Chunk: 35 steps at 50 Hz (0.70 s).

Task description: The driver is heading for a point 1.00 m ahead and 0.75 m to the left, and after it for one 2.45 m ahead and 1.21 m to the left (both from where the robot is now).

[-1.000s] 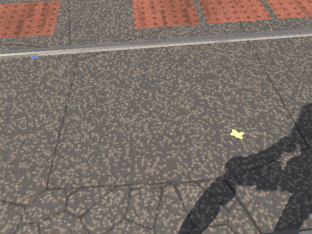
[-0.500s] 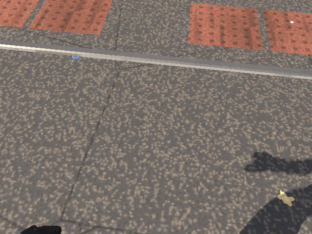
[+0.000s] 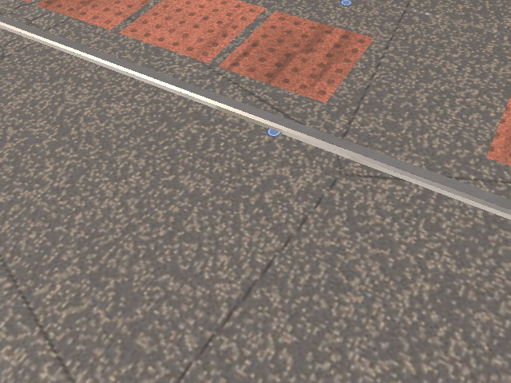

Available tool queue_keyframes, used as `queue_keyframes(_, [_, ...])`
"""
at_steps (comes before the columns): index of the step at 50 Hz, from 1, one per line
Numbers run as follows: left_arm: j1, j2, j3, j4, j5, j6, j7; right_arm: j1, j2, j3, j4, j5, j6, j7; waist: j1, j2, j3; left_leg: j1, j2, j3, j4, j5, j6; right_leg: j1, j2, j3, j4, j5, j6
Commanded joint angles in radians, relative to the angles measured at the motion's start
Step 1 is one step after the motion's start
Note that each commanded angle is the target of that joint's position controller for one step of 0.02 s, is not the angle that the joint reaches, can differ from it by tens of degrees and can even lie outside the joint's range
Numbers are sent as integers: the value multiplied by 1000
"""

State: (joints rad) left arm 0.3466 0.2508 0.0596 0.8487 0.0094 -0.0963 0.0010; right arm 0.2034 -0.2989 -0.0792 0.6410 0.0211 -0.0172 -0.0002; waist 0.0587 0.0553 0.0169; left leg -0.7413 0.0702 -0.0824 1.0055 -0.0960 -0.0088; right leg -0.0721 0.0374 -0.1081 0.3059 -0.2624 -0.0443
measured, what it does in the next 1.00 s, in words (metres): walks ahead, turning left: left foot, then right foot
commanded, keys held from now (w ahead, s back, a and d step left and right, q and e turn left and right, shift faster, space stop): w+q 1.00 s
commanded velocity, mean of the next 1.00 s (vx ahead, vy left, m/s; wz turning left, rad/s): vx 0.50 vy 0.00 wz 0.60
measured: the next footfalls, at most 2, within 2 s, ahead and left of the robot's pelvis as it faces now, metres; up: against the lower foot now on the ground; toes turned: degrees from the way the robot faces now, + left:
left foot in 0.22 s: +0.28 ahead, +0.13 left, +0.00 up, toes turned +10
right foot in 0.68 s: +0.59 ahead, -0.01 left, +0.00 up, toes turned +28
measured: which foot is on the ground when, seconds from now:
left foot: up 0.00-0.20, down 0.22-0.68, up 0.70-1.00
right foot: down 0.00-0.24, up 0.26-0.66, down 0.68-1.00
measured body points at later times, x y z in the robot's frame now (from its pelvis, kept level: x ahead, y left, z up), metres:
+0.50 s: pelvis +0.28 +0.05 +0.00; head +0.31 +0.07 +0.45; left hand +0.39 +0.36 -0.09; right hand +0.44 -0.20 -0.10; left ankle +0.24 +0.12 -0.74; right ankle +0.47 -0.10 -0.68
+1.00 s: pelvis +0.54 +0.09 +0.00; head +0.56 +0.10 +0.45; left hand +0.40 +0.34 -0.12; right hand +0.84 -0.02 -0.08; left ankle +0.55 +0.29 -0.67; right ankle +0.56 -0.03 -0.74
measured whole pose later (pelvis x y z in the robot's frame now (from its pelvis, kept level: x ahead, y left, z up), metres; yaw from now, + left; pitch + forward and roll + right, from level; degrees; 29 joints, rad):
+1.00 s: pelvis +0.54 +0.09 +0.00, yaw +36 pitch +1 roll -2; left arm 0.33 0.28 0.07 0.82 0.01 -0.09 0.00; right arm 0.18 -0.31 -0.08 0.63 0.02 -0.01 0.01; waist 0.08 0.04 0.04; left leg -0.69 0.09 -0.06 0.93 -0.12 -0.01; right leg -0.06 0.01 -0.14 0.28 -0.23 -0.02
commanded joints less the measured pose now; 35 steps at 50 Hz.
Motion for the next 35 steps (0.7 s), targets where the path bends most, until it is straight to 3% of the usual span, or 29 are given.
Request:
queue_keyframes(1, [-62, 165, 33, -58, -6, -10, 13, -97, 2, 9, -91, -1, -18, 21, 2, -123, 22, 35, 2, 46, -210, 156, 4, -5, -240, 68, -125, 468, -83])
queue_keyframes(5, [1, 193, 38, -21, -18, 14, 17, -214, 9, 15, -135, 7, -26, 53, 35, -98, 59, 14, -16, 99, -350, 129, 40, 130, -290, 23, -96, 537, -77])
queue_keyframes(7, [1, 212, 43, -18, -22, 29, 19, -220, -10, 7, -149, 5, -26, 64, 12, -117, 44, 76, -56, 148, -383, 34, 75, 175, -297, -17, -22, 769, -66])
queue_keyframes(9, [-3, 247, 53, -22, -27, 42, 31, -146, -53, -15, -143, -1, -18, 66, -50, -166, -21, 221, -121, 198, -382, -77, 119, 199, -301, -50, 140, 1099, -56])
queue_keyframes(10, [-14, 256, 56, -27, -29, 47, 35, -27, -96, -37, -117, 1, -15, 61, -119, -164, -86, 387, -146, 196, -416, -71, 151, 153, -294, -61, 298, 1142, -44])
queue_keyframes(11, [-44, 250, 51, -44, -32, 43, 37, 153, -154, -68, -74, 1, -9, 44, -220, -119, -166, 679, -135, 129, -494, 7, 199, -21, -257, -78, 541, 994, -11])
queue_keyframes(12, [34, 123, 9, -93, 14, 24, 22, 210, -262, -86, -56, 3, -7, 24, -155, 128, -272, 1105, 134, -316, -467, 41, 343, -472, -115, -61, 921, 83, 42])
queue_keyframes(13, [10, 132, -5, -121, 4, -18, 0, 232, -245, -74, -81, 3, -20, 24, -164, 139, -442, 1240, 282, -759, -628, -134, 483, -683, 11, 162, 1126, -351, 52])
queue_keyframes(14, [-113, 200, 17, -150, -38, -41, -13, 215, -182, -55, -68, -8, -27, 25, -201, 45, -328, 1157, 237, -623, -676, -164, 411, -777, -54, 224, 1124, -252, 38])
queue_keyframes(15, [-152, 190, 10, -173, -45, -50, -14, 149, -155, -46, -66, -4, -33, 24, -157, -14, -193, 983, 195, -491, -698, -117, 369, -764, -93, 210, 1026, -156, 31])
queue_keyframes(16, [-151, 179, 12, -161, -23, -50, -8, 77, -134, -37, -74, -2, -35, 24, -102, -82, -112, 818, 150, -400, -717, -23, 335, -703, -126, 200, 931, -107, 43])
queue_keyframes(17, [-130, 189, 20, -154, -6, -38, -3, 27, -109, -27, -85, -10, -38, 22, -63, -62, -73, 701, 116, -335, -739, 71, 322, -630, -149, 199, 869, -75, 58])
queue_keyframes(19, [-99, 172, 21, -153, 3, -13, -2, -6, -105, -25, -85, -16, -41, 16, -24, -26, -54, 563, 84, -283, -773, 154, 324, -547, -156, 183, 808, -46, 92])
queue_keyframes(21, [-128, 144, 13, -164, 10, 0, 2, 10, -124, -29, -67, -14, -43, 4, -27, -20, -40, 476, 57, -217, -779, 210, 320, -523, -144, 159, 710, 16, 123])
queue_keyframes(23, [-214, 114, 0, -188, 11, 2, 2, 39, -145, -35, -47, -9, -38, -8, -57, -10, -24, 434, 19, -173, -771, 170, 288, -502, -123, 152, 553, 156, 135])
queue_keyframes(25, [-299, 94, -10, -207, 6, -3, -5, 74, -150, -37, -30, -3, -30, -15, -97, 9, -19, 412, -11, -157, -752, 80, 252, -441, -85, 149, 388, 291, 133])
queue_keyframes(28, [-368, 119, -4, -231, -14, -11, -16, 128, -158, -40, -1, 5, -25, -16, -125, 29, -23, 453, 13, -226, -713, -26, 230, -391, -51, 174, 272, 338, 123])
queue_keyframes(31, [-345, 164, 17, -235, -20, -21, -24, 138, -145, -37, 8, 6, -22, -18, -100, 63, -29, 536, 51, -329, -620, -84, 207, -347, -49, 206, 215, 228, 87])
queue_keyframes(33, [-223, 185, 36, -205, -17, -29, -19, 126, -111, -28, 5, 2, -19, -17, -33, 76, -61, 526, 15, -333, -510, -71, 168, -184, -51, 183, 161, 180, 40])
queue_keyframes(34, [-101, 226, 51, -194, 1, -35, -11, 132, -50, -6, -5, -6, -23, -13, 22, 5, -164, 448, -43, -267, -287, -121, 130, 28, -169, 285, 166, 142, -18])
queue_keyframes(35, [15, 319, 73, -169, 22, -25, -7, 252, 11, 15, -31, 16, -31, -13, -2, -287, -313, 132, -183, -105, 57, -412, 52, 372, -408, 697, 85, -78, -178])
Velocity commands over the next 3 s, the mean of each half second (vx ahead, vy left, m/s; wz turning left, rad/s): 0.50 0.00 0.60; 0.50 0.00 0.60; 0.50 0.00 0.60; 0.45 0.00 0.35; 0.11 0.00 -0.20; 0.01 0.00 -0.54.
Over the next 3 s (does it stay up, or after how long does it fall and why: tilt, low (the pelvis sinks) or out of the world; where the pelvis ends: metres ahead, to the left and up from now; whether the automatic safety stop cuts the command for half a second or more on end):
stays up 0.95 0.61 0.00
